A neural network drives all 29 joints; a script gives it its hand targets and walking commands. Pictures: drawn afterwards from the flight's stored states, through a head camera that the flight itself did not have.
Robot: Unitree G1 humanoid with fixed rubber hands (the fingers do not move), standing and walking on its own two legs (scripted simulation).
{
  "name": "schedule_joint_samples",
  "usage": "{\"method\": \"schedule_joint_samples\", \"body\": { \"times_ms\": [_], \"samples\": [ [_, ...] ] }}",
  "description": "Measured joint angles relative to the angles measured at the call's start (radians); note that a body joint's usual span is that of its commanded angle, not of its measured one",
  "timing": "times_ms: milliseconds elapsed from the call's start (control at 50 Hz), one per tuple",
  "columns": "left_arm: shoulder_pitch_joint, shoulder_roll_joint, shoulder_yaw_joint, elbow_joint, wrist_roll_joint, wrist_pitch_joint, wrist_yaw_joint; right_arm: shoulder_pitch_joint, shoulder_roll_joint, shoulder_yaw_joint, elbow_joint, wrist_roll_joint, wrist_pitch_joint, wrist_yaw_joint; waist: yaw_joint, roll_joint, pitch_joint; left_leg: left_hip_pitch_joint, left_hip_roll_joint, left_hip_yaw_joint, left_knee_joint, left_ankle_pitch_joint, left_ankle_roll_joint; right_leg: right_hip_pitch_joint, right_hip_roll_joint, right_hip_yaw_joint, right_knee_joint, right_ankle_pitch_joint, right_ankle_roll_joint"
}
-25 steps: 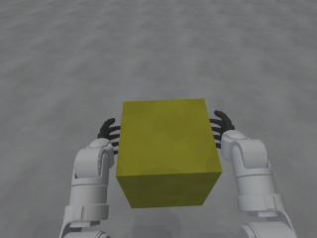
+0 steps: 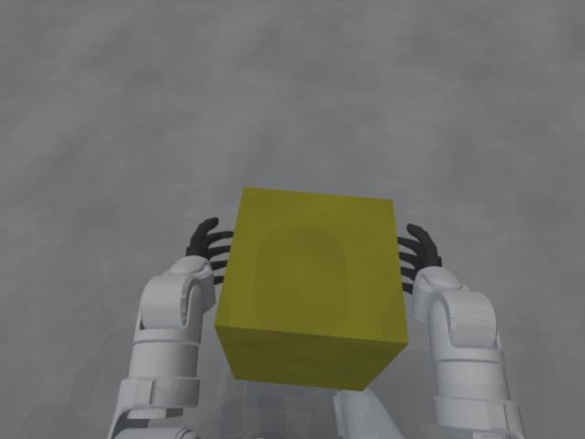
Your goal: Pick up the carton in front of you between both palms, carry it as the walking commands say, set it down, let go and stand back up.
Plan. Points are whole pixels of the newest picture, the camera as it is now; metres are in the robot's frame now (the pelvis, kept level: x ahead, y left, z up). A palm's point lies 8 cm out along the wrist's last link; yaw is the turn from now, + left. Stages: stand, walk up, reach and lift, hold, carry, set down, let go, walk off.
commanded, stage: carry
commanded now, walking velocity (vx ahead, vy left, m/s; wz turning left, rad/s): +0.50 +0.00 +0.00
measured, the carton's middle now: (307, 296) +0.34 -0.02 -0.07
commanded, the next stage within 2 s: none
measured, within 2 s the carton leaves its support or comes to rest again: neither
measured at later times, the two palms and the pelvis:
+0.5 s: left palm (184, 80) +0.66 +0.15 +0.09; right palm (363, 65) +0.68 -0.15 +0.08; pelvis +0.38 -0.03 +0.03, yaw +2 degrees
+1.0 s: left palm out of the picture +0.94 +0.16 +0.13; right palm out of the picture +0.93 -0.14 +0.14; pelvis +0.68 +0.02 +0.03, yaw -1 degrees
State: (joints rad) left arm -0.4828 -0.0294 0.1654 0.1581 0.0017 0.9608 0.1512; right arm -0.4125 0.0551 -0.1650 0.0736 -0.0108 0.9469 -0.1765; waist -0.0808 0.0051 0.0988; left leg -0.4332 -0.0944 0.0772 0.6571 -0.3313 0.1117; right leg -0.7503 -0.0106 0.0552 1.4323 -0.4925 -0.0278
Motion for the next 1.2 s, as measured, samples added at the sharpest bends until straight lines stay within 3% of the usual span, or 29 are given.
{"method": "schedule_joint_samples", "body": {
  "times_ms": [60,120,160,200,260,300,380,460,540,600,640,680,720,760,880,1020,1120,1160,1200],
  "samples": [
    [0.083,-0.040,0.018,-0.071,0.042,-0.035,-0.017,0.034,0.004,0.011,-0.005,0.030,-0.042,-0.001,-0.048,-0.007,0.011,0.089,0.007,-0.009,-0.030,-0.067,-0.006,-0.052,-0.022,-0.022,-0.322,0.143,0.003],
    [0.154,-0.065,0.020,-0.113,0.079,-0.073,-0.027,0.058,0.009,0.025,0.016,0.037,-0.088,0.012,-0.053,-0.006,-0.013,0.202,0.021,-0.013,-0.082,-0.123,-0.025,0.022,-0.006,-0.078,-0.706,0.348,0.002],
    [0.179,-0.074,0.010,-0.118,0.099,-0.092,-0.025,0.077,0.007,0.033,0.025,0.035,-0.111,0.022,-0.033,-0.011,-0.042,0.250,0.032,-0.008,-0.025,-0.154,-0.045,0.141,0.008,-0.136,-0.921,0.518,-0.017],
    [0.173,-0.084,0.004,-0.096,0.116,-0.119,-0.022,0.060,-0.015,0.038,0.047,0.027,-0.125,0.037,0.007,0.020,-0.057,0.210,0.063,-0.028,0.181,-0.174,-0.089,0.198,0.035,-0.169,-0.923,0.452,-0.056],
    [0.165,-0.071,-0.010,-0.063,0.102,-0.119,-0.009,0.048,-0.021,0.036,0.077,0.004,-0.121,0.052,0.063,-0.008,-0.078,0.072,0.058,-0.053,0.484,-0.163,-0.112,0.278,0.025,-0.178,-0.942,0.367,-0.059],
    [0.184,-0.063,-0.016,-0.062,0.088,-0.103,-0.003,0.052,-0.006,0.034,0.091,-0.021,-0.107,0.060,0.094,-0.041,-0.102,0.006,0.068,-0.037,0.481,-0.119,-0.117,0.352,0.008,-0.170,-1.011,0.361,-0.045],
    [0.206,-0.045,-0.017,-0.067,0.050,-0.075,0.004,0.073,0.028,0.030,0.076,-0.077,-0.076,0.073,0.140,-0.065,-0.148,-0.091,0.096,-0.016,0.284,-0.054,-0.125,0.483,-0.020,-0.156,-1.117,0.334,-0.041],
    [0.216,-0.046,-0.019,-0.064,0.031,-0.052,0.000,0.138,0.053,0.029,0.019,-0.118,-0.049,0.078,0.149,-0.041,-0.199,-0.137,0.119,0.006,0.067,0.079,-0.124,0.599,-0.029,-0.149,-1.158,0.272,-0.019],
    [0.242,-0.063,-0.036,-0.106,0.050,-0.012,-0.018,0.217,0.062,0.037,-0.084,-0.120,0.000,0.072,0.127,-0.018,-0.236,-0.119,0.130,0.051,-0.110,0.234,-0.114,0.721,-0.026,-0.148,-1.178,0.193,0.009],
    [0.279,-0.080,-0.046,-0.185,0.075,0.033,-0.037,0.262,0.071,0.041,-0.171,-0.110,0.048,0.068,0.105,-0.017,-0.250,-0.048,0.126,0.095,-0.209,0.283,-0.104,0.787,-0.030,-0.136,-1.120,0.094,0.035],
    [0.307,-0.085,-0.050,-0.243,0.092,0.062,-0.044,0.278,0.077,0.053,-0.208,-0.107,0.071,0.068,0.084,-0.035,-0.258,-0.012,0.111,0.120,-0.193,0.261,-0.065,0.756,-0.059,-0.143,-0.940,-0.003,0.046],
    [0.339,-0.085,-0.052,-0.284,0.101,0.095,-0.048,0.286,0.075,0.072,-0.215,-0.103,0.095,0.067,0.062,-0.046,-0.256,-0.009,0.107,0.136,-0.131,0.197,-0.034,0.619,-0.057,-0.110,-0.625,0.020,0.041],
    [0.369,-0.100,-0.052,-0.333,0.112,0.129,-0.048,0.302,0.074,0.079,-0.246,-0.092,0.130,0.067,0.049,-0.030,-0.239,0.034,0.113,0.136,-0.156,0.171,-0.035,0.477,-0.035,-0.103,-0.393,0.049,0.018],
    [0.384,-0.100,-0.068,-0.383,0.116,0.159,-0.046,0.316,0.073,0.082,-0.293,-0.081,0.158,0.066,0.042,-0.021,-0.224,0.088,0.111,0.136,-0.214,0.169,-0.037,0.365,-0.037,-0.117,-0.324,0.108,0.005],
    [0.369,-0.099,-0.079,-0.478,0.117,0.209,-0.045,0.298,0.074,0.081,-0.389,-0.075,0.212,0.066,0.045,-0.002,-0.234,0.244,0.108,0.119,-0.369,0.158,-0.047,0.204,-0.075,-0.151,-0.598,0.241,0.022],
    [0.347,-0.101,-0.060,-0.498,0.122,0.258,-0.045,0.250,0.079,0.080,-0.385,-0.102,0.263,0.079,0.068,0.000,-0.274,0.417,0.117,0.099,-0.433,0.061,-0.090,0.199,-0.090,-0.201,-0.862,0.388,0.036],
    [0.317,-0.104,-0.047,-0.484,0.120,0.275,-0.046,0.226,0.082,0.071,-0.383,-0.117,0.287,0.083,0.070,0.015,-0.267,0.481,0.149,0.080,-0.304,-0.106,-0.139,0.292,-0.053,-0.265,-0.973,0.391,0.006],
    [0.291,-0.108,-0.056,-0.434,0.124,0.259,-0.046,0.221,0.071,0.051,-0.372,-0.116,0.287,0.084,0.082,0.045,-0.253,0.385,0.193,0.057,-0.035,-0.144,-0.139,0.293,-0.036,-0.285,-0.909,0.400,-0.035],
    [0.277,-0.111,-0.062,-0.395,0.130,0.254,-0.046,0.220,0.065,0.038,-0.354,-0.114,0.289,0.084,0.092,0.036,-0.229,0.223,0.172,-0.005,0.289,-0.131,-0.125,0.313,-0.040,-0.286,-0.895,0.332,-0.045]
  ]
}}
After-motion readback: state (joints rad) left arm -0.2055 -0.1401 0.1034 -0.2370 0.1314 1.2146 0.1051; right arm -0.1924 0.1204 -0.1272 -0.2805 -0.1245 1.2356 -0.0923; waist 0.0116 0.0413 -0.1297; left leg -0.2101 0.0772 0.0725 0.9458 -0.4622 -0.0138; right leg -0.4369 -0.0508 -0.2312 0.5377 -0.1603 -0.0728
